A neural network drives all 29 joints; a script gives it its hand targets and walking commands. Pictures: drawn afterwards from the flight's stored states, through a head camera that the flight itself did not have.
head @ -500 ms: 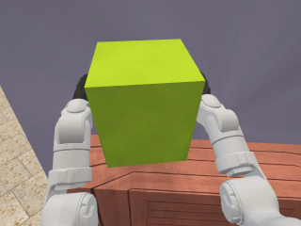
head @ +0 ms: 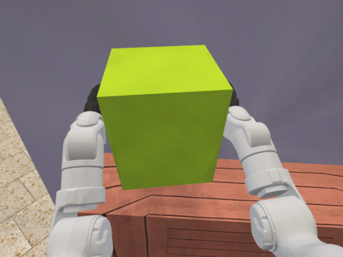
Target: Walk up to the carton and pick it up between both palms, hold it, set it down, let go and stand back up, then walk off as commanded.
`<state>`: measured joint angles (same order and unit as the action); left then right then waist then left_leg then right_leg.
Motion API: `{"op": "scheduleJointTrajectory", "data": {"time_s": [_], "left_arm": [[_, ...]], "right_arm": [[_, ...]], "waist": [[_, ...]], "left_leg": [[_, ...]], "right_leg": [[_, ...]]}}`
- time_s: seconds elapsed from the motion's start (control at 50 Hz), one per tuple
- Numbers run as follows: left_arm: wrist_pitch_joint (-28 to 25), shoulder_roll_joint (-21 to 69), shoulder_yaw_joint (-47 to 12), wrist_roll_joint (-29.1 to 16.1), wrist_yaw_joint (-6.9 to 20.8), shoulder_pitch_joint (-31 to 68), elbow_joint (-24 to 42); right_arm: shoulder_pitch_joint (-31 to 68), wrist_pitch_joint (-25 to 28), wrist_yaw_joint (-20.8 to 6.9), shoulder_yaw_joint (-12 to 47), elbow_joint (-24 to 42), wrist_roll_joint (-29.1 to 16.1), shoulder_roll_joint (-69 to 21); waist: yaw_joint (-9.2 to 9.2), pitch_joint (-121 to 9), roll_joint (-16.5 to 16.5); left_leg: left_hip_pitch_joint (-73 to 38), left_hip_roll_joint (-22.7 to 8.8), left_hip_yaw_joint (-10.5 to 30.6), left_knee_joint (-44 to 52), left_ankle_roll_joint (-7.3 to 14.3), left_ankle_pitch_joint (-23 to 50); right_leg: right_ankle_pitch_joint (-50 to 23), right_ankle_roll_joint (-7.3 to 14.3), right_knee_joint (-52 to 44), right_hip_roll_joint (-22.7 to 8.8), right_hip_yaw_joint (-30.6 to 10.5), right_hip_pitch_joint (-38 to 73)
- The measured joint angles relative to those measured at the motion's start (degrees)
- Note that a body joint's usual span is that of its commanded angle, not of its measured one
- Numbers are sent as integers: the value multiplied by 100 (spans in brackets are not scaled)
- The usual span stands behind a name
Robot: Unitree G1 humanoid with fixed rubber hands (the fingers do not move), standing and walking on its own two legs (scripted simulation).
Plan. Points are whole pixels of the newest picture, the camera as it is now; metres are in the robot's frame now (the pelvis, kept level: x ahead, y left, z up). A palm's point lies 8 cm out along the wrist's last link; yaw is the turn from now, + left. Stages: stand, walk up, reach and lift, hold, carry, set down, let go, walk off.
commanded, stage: hold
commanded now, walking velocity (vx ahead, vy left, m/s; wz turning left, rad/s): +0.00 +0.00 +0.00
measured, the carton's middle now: (163, 117) +0.37 -0.01 +0.22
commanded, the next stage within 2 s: none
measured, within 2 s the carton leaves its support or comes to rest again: neither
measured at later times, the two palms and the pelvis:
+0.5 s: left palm (94, 116) +0.36 +0.14 +0.23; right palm (229, 110) +0.37 -0.16 +0.24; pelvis +0.00 +0.00 +0.00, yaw +0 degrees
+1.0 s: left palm (92, 117) +0.36 +0.15 +0.23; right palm (228, 110) +0.36 -0.15 +0.24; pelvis +0.00 +0.00 +0.00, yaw +1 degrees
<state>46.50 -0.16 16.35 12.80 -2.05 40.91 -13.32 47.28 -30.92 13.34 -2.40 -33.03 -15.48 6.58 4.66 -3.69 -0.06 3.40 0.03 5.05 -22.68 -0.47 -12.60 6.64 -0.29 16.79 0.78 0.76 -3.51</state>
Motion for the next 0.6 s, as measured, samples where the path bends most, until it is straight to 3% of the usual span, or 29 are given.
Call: {"op": "scheduleJointTrajectory", "data": {"time_s": [0.6], "left_arm": [[-19,-16,-105,-22,-42,-9,30]], "right_arm": [[-57,34,-12,79,87,-55,72]], "waist": [[6,-18,-12]], "left_leg": [[35,-11,-4,-32,3,-26]], "right_leg": [[7,0,-12,20,-23,-10]]}}
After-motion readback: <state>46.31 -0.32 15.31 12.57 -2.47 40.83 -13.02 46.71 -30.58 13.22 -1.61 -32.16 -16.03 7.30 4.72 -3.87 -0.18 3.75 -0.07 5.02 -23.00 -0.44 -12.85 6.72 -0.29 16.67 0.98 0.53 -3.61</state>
